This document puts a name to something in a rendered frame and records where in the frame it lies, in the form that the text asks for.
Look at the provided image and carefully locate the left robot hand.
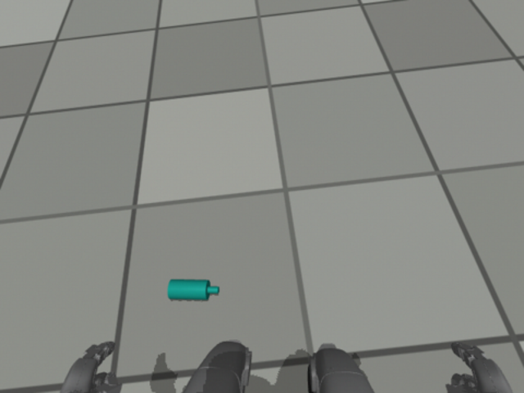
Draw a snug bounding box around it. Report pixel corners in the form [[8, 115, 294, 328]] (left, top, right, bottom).
[[60, 341, 122, 393]]

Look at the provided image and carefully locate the right robot hand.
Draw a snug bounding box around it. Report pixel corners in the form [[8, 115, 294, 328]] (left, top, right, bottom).
[[445, 342, 513, 393]]

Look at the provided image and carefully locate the bottle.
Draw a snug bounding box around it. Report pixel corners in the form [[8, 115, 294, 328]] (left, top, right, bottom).
[[168, 279, 219, 300]]

